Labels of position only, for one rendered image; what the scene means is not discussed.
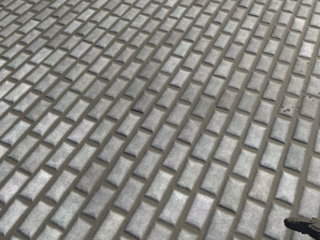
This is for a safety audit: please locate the robot right hand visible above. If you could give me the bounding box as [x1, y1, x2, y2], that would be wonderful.
[284, 217, 320, 240]

